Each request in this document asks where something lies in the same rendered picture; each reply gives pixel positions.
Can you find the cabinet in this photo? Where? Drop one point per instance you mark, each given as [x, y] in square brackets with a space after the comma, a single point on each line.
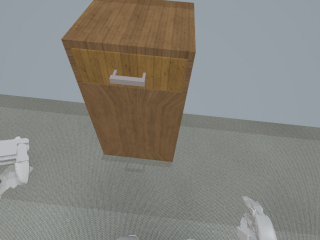
[130, 121]

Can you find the drawer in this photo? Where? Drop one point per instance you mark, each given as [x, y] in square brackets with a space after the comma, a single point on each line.
[162, 73]

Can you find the right robot hand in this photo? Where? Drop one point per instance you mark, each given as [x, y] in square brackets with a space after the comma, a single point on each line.
[261, 225]

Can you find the handle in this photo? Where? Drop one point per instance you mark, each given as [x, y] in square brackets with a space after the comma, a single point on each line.
[127, 80]

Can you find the left robot hand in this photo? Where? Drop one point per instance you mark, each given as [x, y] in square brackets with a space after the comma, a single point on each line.
[13, 152]

